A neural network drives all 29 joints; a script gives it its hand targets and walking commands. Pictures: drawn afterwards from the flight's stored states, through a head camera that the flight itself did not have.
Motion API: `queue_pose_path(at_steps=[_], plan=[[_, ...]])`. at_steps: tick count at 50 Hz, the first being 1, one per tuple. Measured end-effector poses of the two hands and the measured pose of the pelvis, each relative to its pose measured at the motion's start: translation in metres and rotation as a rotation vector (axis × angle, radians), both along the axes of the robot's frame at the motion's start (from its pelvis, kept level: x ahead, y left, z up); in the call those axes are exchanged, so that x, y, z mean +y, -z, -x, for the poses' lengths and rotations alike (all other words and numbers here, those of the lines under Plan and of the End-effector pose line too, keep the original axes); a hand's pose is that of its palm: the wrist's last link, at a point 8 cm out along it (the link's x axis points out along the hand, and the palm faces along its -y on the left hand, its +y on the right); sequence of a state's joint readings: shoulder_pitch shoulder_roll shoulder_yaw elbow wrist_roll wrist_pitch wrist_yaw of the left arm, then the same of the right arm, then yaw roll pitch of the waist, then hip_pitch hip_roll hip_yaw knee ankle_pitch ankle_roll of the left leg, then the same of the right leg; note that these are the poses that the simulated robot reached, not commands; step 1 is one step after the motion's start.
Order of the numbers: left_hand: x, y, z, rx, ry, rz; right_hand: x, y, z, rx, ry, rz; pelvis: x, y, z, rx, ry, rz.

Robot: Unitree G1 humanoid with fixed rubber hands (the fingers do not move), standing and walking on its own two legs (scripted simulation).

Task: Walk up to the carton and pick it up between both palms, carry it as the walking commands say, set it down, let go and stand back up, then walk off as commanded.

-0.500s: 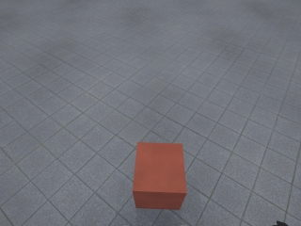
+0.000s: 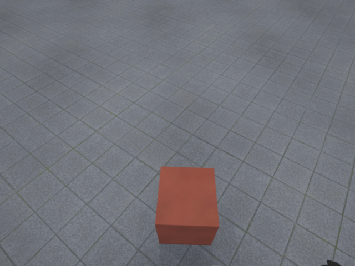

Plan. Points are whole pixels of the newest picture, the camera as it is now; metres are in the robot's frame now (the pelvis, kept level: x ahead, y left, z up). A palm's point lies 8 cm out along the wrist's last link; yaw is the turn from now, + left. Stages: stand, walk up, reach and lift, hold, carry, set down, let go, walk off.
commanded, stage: walk up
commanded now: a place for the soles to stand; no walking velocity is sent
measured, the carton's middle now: (186, 206) +0.50 -0.01 -0.58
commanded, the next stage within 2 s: reach and lift in 0.28 s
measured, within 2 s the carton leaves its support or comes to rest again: neither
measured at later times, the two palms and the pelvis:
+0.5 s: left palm out of the picture +0.14 +0.31 -0.08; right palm out of the picture +0.14 -0.32 -0.08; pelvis -0.02 +0.00 +0.00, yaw -1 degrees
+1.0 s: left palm (80, 225) +0.25 +0.28 -0.11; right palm (295, 222) +0.27 -0.28 -0.10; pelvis +0.01 +0.01 -0.01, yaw +0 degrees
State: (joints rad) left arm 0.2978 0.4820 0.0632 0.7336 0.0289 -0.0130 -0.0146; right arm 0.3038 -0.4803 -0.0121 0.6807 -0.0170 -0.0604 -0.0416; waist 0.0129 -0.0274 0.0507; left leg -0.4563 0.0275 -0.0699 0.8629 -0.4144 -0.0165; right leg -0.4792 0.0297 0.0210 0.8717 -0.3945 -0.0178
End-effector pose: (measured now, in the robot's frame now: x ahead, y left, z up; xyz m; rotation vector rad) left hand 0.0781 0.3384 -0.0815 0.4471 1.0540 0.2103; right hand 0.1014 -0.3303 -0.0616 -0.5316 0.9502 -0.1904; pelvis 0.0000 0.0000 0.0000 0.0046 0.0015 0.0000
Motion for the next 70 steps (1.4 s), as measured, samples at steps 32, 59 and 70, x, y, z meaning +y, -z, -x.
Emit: queue_pose_path(at_steps=[32, 59, 70], plan=[[-0.025, -0.001, -0.087, -0.130, -0.006, 0.120, 0.025, 0.004, -0.074, -0.035, 0.017, -0.085, 0.008, -0.009, 0.000, 0.016, 0.014, -0.001], [-0.066, 0.038, -0.225, -0.294, -0.003, 0.182, 0.059, 0.069, -0.195, -0.141, 0.011, -0.247, -0.005, 0.030, 0.003, 0.404, 0.000, -0.031], [-0.085, 0.064, -0.291, -0.335, -0.005, 0.258, 0.082, 0.086, -0.260, -0.228, 0.001, -0.287, -0.005, 0.051, 0.019, 0.512, 0.001, -0.033]])
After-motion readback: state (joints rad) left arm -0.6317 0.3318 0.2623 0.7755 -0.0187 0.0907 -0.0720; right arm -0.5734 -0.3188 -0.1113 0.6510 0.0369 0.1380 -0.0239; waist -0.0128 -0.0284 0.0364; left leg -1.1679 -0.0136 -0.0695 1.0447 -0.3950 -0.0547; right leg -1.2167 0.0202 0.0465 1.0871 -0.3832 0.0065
